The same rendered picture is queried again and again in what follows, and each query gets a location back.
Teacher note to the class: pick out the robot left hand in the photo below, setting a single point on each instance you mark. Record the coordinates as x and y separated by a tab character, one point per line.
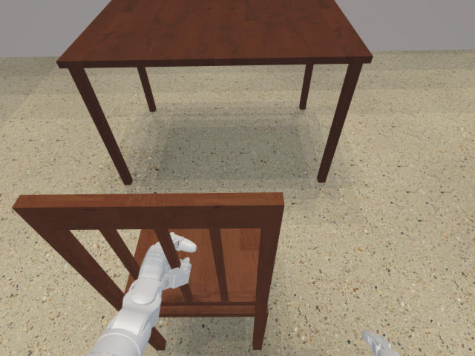
155	264

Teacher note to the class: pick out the table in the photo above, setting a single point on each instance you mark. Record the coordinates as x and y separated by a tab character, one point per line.
183	33

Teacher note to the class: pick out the robot right hand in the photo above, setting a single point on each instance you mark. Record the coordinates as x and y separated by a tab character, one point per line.
379	345

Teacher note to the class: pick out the chair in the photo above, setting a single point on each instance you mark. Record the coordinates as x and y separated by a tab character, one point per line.
236	235

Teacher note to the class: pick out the robot left forearm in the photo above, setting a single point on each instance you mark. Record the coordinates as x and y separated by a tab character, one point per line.
130	329

